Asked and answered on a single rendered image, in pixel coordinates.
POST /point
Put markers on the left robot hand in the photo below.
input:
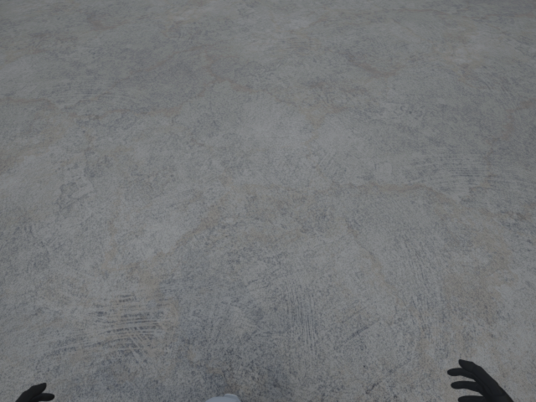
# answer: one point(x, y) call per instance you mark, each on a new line
point(34, 394)

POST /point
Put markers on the right robot hand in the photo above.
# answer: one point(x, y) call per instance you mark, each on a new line
point(485, 384)

